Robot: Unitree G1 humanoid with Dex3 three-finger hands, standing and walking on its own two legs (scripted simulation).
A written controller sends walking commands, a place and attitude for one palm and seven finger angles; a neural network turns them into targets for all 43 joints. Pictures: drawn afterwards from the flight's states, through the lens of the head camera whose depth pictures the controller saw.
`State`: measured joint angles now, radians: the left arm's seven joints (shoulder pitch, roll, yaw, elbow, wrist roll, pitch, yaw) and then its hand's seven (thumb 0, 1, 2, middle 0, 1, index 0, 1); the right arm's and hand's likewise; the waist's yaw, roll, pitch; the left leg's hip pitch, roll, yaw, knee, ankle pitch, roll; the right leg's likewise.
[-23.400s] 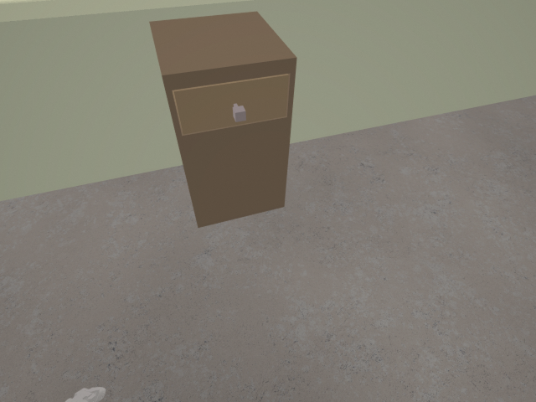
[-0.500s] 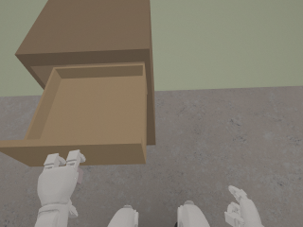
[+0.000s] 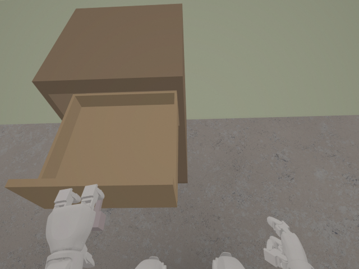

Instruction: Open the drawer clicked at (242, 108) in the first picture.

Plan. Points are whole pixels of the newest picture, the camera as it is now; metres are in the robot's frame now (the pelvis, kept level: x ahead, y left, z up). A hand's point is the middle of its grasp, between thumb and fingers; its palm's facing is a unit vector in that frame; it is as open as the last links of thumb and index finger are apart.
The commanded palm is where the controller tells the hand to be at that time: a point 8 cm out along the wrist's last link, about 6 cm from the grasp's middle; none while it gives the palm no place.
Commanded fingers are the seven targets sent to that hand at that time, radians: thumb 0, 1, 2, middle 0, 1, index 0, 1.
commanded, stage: lift the hand off the handle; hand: left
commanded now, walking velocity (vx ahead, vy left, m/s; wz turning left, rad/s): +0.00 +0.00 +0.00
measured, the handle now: (96, 213) +0.25 +0.23 -0.08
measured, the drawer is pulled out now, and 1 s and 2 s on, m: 0.30 0.30 0.30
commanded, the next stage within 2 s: draw the hand back to the body in 1.52 s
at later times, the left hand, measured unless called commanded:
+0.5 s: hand (74, 222) +0.21 +0.24 +0.01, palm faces -0.02 -0.09 -1.00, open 13.7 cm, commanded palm +0.20 +0.23 +0.06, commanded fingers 0.00 -0.50 0.30 -0.30 -1.20 -0.30 -1.20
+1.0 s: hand (69, 218) +0.21 +0.23 +0.04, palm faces +0.02 -0.10 -0.99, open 13.8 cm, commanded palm +0.19 +0.23 +0.10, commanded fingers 0.00 -0.50 0.30 -0.30 -1.20 -0.30 -1.20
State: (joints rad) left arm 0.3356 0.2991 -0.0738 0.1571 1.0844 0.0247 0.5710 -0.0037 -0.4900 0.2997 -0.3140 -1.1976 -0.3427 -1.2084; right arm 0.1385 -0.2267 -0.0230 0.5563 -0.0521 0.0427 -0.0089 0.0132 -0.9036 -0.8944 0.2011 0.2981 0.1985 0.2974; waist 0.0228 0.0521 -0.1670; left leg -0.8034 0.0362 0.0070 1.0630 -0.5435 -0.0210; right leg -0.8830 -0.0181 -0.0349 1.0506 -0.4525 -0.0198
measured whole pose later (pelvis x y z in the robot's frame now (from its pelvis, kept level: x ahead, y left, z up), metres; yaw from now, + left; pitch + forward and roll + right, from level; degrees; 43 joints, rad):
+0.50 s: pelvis +0.02 +0.00 +0.02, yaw +0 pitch +13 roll +0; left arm 0.43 0.32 -0.05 0.04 1.05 -0.01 0.52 0.00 -0.49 0.30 -0.31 -1.20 -0.34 -1.21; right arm 0.17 -0.24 -0.04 0.55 -0.05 0.05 0.01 0.01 -0.90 -0.89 0.20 0.30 0.20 0.30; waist 0.03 0.06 -0.15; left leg -0.66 0.04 0.02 0.94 -0.51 -0.02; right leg -0.74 -0.01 -0.03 0.93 -0.43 -0.01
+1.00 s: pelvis +0.02 +0.00 +0.04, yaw +0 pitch +10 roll +0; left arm 0.45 0.33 -0.08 -0.06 1.03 0.02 0.44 0.00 -0.49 0.30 -0.31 -1.20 -0.32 -1.20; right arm 0.16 -0.23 -0.02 0.53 -0.04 0.05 0.02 0.01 -0.90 -0.89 0.20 0.30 0.20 0.30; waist 0.06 0.07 -0.12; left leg -0.53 0.03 0.02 0.84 -0.47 -0.02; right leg -0.62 -0.02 -0.03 0.84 -0.39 -0.01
